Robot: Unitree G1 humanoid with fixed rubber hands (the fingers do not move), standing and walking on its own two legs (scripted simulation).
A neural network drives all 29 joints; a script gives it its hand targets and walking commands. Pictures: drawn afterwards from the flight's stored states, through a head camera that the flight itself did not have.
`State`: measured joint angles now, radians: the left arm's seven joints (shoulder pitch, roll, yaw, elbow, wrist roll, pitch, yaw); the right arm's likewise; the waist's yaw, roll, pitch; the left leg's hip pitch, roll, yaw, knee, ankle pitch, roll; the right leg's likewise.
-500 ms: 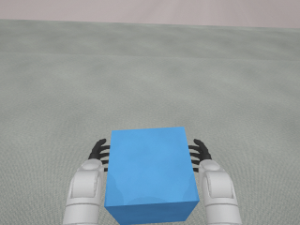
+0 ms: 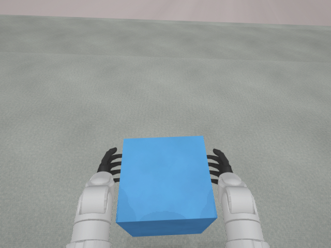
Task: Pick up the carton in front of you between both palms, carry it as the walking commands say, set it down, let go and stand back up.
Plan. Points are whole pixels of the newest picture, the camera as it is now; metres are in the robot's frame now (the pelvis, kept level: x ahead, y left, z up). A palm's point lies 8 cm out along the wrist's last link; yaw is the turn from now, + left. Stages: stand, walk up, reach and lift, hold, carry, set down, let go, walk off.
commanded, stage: carry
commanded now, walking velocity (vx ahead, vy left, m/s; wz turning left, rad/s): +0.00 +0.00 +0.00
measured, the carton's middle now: (165, 189) +0.30 +0.00 -0.05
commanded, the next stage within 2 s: hold in 0.18 s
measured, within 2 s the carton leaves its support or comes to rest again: neither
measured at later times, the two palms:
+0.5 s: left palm (85, 190) +0.25 +0.18 +0.05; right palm (209, 170) +0.30 -0.11 +0.05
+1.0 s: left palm (98, 185) +0.25 +0.15 +0.06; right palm (218, 163) +0.32 -0.14 +0.05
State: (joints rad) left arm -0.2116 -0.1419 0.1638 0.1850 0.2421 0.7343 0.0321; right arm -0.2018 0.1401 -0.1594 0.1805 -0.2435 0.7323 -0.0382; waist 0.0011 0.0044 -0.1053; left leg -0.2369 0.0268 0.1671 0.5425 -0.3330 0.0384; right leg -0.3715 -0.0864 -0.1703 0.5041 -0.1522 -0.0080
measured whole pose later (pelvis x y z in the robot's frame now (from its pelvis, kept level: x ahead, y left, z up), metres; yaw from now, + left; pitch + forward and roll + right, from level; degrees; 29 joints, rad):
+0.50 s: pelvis +0.00 -0.02 +0.01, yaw +10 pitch -7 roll +0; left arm -0.24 -0.15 0.21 0.26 0.26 0.69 0.01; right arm -0.23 0.15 -0.18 0.23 -0.28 0.72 -0.02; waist 0.01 0.02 0.03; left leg -0.04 -0.03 -0.04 0.42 -0.25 0.02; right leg -0.12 0.00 0.04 0.39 -0.15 0.02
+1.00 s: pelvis +0.01 -0.06 +0.01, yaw +13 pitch -7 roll +0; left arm -0.30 -0.16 0.28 0.33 0.30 0.69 -0.02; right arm -0.28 0.16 -0.23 0.28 -0.30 0.73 -0.01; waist -0.01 0.04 0.01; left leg -0.04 0.00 -0.12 0.40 -0.24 -0.02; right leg -0.10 0.04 0.00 0.38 -0.15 -0.03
